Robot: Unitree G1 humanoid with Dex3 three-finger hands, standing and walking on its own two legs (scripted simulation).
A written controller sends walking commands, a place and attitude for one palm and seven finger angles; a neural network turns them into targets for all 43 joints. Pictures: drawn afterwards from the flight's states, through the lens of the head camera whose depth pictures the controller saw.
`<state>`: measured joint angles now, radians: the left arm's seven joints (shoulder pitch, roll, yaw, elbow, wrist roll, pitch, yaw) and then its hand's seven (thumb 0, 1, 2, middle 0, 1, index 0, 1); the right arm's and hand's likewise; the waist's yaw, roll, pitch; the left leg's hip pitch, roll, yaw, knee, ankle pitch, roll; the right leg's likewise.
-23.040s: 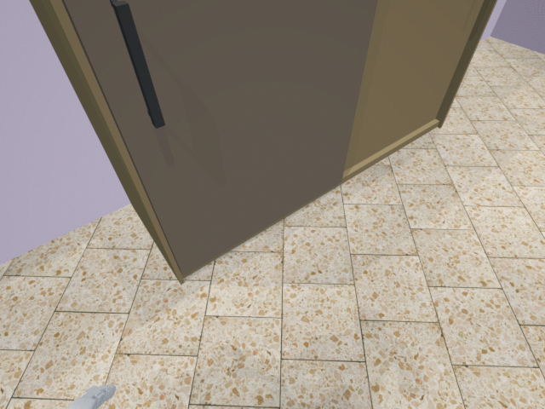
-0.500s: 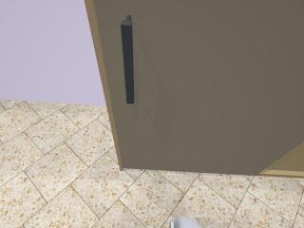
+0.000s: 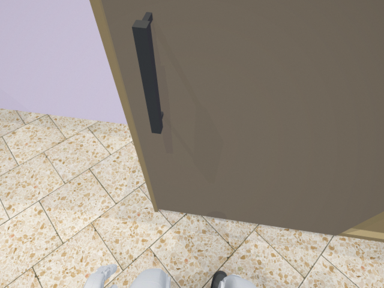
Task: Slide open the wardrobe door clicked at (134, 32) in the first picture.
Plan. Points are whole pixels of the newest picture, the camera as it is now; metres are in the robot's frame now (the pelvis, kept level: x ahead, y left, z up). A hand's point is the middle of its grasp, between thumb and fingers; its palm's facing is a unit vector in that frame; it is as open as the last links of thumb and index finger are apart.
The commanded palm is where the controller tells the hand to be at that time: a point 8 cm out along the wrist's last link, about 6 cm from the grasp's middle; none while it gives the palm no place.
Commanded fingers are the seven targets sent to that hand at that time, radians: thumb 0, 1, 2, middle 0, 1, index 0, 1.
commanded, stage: come to a stop and stand still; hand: left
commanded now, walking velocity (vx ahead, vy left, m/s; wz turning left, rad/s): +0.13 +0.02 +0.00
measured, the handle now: (153, 82) +0.48 +0.12 +0.15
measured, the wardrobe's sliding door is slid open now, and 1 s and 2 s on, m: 0.00 0.00 0.00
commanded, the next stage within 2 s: look again from close up in 1.24 s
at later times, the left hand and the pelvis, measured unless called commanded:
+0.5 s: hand out of the picture -0.04 +0.22 -0.16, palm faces -0.02 -0.99 -0.15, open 7.4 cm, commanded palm none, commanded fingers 0.00 0.90 0.90 -0.20 -0.30 -0.20 -0.30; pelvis -0.02 +0.04 +0.02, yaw -2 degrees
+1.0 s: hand out of the picture -0.01 +0.15 -0.16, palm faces +0.01 -0.98 -0.22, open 7.1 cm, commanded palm none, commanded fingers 0.00 0.90 0.90 -0.20 -0.30 -0.20 -0.30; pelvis -0.05 -0.03 +0.01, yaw -1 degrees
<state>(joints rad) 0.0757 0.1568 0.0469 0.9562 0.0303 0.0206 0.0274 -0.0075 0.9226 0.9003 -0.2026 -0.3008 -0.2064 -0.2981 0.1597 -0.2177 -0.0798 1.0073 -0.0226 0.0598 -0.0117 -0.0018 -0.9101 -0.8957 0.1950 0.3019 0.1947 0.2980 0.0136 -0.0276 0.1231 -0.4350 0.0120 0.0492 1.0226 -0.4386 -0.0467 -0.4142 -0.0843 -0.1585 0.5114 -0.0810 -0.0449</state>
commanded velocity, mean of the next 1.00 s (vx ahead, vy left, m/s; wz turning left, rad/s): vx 0.03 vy -0.06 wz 0.00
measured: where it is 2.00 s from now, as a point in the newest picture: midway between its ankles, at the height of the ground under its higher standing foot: outside the picture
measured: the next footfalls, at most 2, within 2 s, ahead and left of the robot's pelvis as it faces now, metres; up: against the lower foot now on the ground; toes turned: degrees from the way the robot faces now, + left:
left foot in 0.12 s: +0.00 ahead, +0.09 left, +0.00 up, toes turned +0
right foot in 0.66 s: -0.03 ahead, -0.11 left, +0.00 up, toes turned -3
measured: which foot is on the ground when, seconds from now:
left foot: up 0.00-0.10, down 0.12-1.00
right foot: down 0.00-0.14, up 0.16-0.64, down 0.66-1.00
